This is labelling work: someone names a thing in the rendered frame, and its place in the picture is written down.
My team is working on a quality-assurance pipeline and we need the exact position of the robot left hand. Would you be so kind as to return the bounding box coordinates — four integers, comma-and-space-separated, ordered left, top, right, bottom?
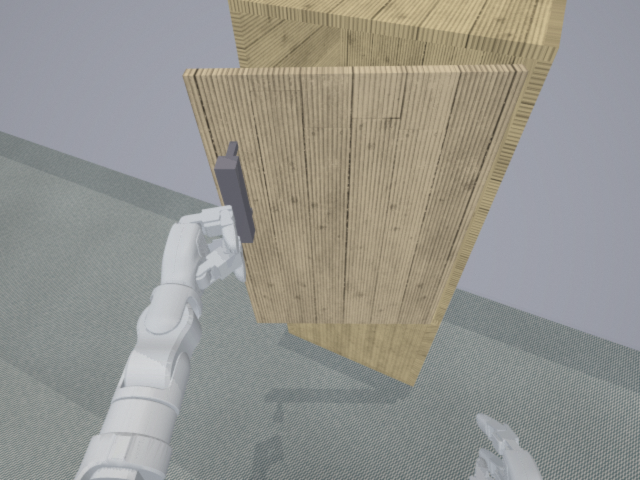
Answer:
161, 205, 246, 298

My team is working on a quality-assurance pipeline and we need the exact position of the handle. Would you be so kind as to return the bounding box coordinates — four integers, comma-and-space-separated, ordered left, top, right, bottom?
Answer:
214, 141, 255, 243

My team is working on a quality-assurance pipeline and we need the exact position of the left robot forearm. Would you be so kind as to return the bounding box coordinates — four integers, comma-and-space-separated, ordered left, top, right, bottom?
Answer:
74, 283, 203, 480

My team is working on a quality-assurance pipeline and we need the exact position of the robot right hand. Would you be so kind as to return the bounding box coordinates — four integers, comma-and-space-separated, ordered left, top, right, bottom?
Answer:
469, 413, 543, 480

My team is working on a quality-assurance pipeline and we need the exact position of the cupboard door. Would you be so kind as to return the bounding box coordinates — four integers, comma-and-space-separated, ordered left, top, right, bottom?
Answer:
182, 64, 529, 324

